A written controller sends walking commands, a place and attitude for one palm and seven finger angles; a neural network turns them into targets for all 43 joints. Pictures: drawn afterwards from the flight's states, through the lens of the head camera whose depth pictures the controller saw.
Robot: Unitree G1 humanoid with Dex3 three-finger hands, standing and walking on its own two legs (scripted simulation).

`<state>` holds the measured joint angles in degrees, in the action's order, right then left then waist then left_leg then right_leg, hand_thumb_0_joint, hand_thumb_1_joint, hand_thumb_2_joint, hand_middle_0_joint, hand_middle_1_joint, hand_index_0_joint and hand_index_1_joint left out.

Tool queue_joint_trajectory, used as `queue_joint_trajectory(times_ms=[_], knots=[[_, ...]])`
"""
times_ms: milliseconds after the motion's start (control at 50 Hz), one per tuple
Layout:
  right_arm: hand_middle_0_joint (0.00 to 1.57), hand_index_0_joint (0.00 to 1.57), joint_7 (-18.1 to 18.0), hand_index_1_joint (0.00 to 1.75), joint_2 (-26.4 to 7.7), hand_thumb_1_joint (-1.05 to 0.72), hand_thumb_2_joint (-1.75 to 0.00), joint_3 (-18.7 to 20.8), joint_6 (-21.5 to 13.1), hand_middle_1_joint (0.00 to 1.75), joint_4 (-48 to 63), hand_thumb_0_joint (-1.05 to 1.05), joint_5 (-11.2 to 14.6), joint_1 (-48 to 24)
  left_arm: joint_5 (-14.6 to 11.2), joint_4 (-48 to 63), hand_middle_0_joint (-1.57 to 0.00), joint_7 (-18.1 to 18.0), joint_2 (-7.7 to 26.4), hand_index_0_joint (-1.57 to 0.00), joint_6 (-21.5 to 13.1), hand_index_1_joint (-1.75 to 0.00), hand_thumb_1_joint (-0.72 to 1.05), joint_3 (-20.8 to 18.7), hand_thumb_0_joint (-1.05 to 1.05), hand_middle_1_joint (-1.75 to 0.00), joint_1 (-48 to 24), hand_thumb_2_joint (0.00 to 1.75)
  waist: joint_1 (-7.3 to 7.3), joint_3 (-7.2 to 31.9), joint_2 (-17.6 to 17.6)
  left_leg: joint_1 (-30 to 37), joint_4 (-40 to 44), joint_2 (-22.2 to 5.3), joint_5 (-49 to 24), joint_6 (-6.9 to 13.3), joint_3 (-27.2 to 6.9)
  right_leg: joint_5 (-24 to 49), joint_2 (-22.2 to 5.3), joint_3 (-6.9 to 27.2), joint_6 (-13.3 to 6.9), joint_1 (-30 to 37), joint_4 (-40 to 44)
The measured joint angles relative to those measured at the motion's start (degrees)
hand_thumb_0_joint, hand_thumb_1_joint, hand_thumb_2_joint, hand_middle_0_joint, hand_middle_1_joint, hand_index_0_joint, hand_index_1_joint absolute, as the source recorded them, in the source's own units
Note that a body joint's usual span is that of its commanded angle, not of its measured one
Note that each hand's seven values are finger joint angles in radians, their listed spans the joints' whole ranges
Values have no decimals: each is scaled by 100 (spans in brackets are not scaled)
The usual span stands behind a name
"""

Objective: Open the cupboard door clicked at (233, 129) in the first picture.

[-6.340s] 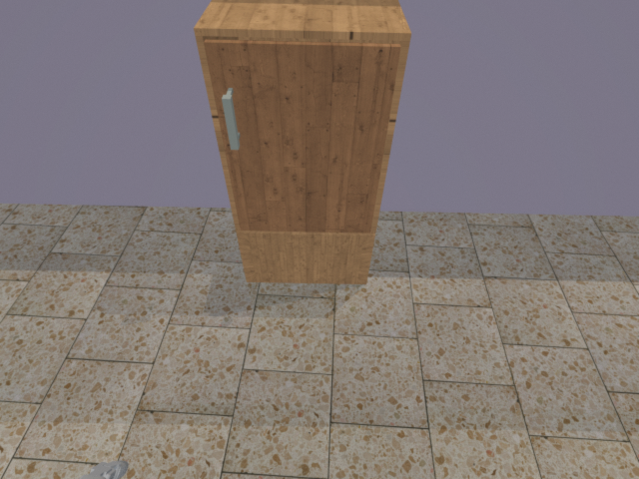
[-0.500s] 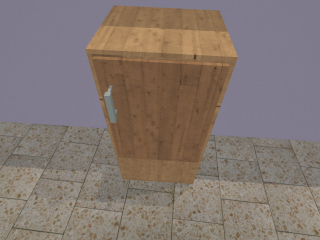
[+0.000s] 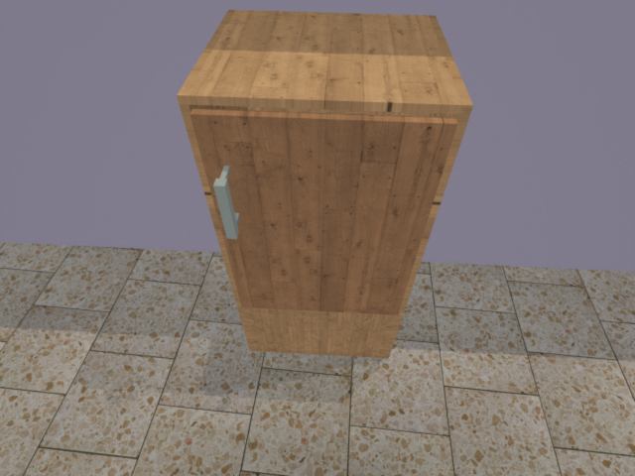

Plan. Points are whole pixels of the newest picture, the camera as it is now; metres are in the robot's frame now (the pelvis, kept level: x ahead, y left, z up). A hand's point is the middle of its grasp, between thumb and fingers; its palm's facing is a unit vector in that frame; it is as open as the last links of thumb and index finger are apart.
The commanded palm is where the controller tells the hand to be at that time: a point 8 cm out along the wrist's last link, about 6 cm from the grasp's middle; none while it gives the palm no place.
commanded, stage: look again from close up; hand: left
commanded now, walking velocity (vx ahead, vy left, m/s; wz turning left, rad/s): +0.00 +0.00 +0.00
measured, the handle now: (229, 203) +0.58 +0.20 -0.03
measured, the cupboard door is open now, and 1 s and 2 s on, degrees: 0 0 0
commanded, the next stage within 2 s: raise the hand with hooked fingers in 0.40 s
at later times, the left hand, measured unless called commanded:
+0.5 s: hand out of the picture +0.03 +0.19 -0.17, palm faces +0.02 -0.98 -0.20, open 7.3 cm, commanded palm +0.12 +0.24 -0.07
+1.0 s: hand (166, 460) +0.16 +0.21 -0.07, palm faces +0.13 -0.99 -0.06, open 9.0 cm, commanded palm +0.16 +0.26 -0.05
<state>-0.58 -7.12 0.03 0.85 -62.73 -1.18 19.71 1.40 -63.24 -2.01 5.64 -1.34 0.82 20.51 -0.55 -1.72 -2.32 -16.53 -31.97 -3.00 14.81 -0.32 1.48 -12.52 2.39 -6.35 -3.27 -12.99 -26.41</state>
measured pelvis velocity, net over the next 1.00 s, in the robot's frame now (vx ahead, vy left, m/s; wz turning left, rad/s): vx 0.02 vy -0.02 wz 0.02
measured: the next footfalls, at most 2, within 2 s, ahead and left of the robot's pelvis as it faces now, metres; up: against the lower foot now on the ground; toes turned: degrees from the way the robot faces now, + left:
none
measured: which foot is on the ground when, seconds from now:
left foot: down 0.00-1.00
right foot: down 0.00-1.00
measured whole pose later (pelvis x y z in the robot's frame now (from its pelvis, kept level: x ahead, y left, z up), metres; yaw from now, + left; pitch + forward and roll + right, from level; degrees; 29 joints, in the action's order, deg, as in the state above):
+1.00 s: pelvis +0.02 -0.02 -0.09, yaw +1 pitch +14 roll -1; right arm -0.9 -15.0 4.8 -12.9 -28.9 0.1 5.6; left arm -16.1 -6.6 20.4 11.7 -33.0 -14.0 32.2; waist 3.0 7.4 3.0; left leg -50.5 -67.3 -2.6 31.2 -1.5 -0.6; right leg -32.8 -0.2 -8.1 -4.6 -48.2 -66.4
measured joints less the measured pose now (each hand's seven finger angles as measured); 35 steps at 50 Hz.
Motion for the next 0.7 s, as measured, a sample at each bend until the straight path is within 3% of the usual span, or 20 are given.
queue_joint_trajectory(times_ms=[80, 260, 520, 540, 560, 600, 640, 700], knots=[[19, 20, -13, 29, -17, -91, -90, 7, -81, 30, 137, 1, -13, 90, -8, -43, -20, -2, 40, -21, 36, -30, 91, -44, 0, -30, -1, 90, -70, 102, 32, 43, -74, 138, 25, 96, 75, -221, -155, 67, 92, -81, -335], [20, 20, -57, 29, 2, -92, -90, -85, -130, 30, 121, 2, -35, 41, -13, 183, -20, 12, 212, -20, 10, -30, 91, -94, 0, -30, -275, 90, 40, 214, 75, 267, 380, 391, -117, 247, 220, -229, -398, 209, 251, -58, -281], [20, 20, -66, 30, -190, -91, -90, -73, -209, 30, 41, 1, 28, -277, -22, 106, -20, -15, 248, -20, 0, -30, 92, -62, 0, -30, -370, 90, 78, 35, 170, 420, 543, 386, -80, 235, 236, -264, -381, 229, 279, 97, -100], [20, 20, -87, 30, -224, -92, -90, -94, -222, 30, 261, 1, 91, -228, -242, 975, -20, -59, 269, -20, 396, -30, 93, -145, 1, -30, -86, 90, 60, 5, 194, 381, 457, 367, -30, 227, 226, -283, -366, 219, 273, 79, -140], [20, 21, -161, 30, -260, -92, -90, -128, -448, 30, 503, 2, 159, -124, -418, 2042, -20, -109, 332, -21, 552, -30, 94, -235, 2, -30, 266, 89, 92, -7, 251, 386, 429, 374, 4, 220, 245, -329, -376, 239, 260, 46, -226], [20, 21, -293, 30, -364, -92, -90, -113, -1001, 30, 816, 2, 255, 5, -665, 3568, -20, -335, 464, -21, 193, -31, 94, -279, 3, -30, 683, 89, 127, 127, 304, 327, 356, 407, 63, 199, 249, -460, -418, 246, 242, -64, -425], [20, 21, -335, 30, -538, -92, -90, -48, -1311, 30, 1166, 2, 322, -31, -903, 4581, -20, -437, 487, -21, -39, -32, 92, -305, 3, -32, 682, 88, 40, 255, 218, 176, 157, 435, 148, 200, 160, -579, -457, 155, 248, -155, -590], [20, 21, -301, 30, -780, -92, -90, 87, -1555, 30, 1707, 2, 256, -352, -1025, 5206, -20, -202, 421, -21, -824, -34, 87, -457, 2, -34, 253, 87, -109, 494, 67, -370, -371, 424, 350, 200, 80, -767, -477, 72, 240, -627, -1023]])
